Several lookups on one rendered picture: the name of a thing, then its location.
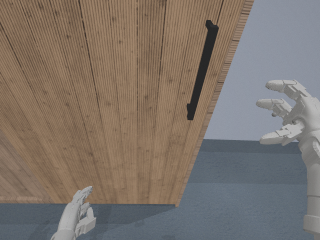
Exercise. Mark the robot right forearm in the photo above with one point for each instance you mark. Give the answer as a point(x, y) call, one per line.
point(310, 149)

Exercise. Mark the wardrobe door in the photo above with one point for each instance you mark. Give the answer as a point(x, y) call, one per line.
point(95, 92)
point(16, 178)

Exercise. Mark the robot left hand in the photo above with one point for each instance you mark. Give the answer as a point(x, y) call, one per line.
point(72, 215)

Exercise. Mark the robot right hand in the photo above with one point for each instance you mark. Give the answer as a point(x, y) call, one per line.
point(306, 112)

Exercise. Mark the robot left forearm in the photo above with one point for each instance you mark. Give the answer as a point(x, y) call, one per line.
point(64, 234)

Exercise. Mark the handle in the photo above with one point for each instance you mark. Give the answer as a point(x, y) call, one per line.
point(203, 66)

